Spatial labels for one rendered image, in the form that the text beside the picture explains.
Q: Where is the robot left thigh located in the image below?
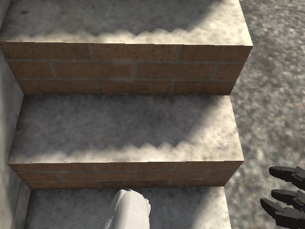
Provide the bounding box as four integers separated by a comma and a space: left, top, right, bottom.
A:
111, 189, 151, 229

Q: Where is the robot right hand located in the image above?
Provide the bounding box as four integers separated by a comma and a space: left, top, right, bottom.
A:
260, 166, 305, 229

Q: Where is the robot left shin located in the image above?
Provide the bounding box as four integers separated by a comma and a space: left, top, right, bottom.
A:
98, 189, 127, 229

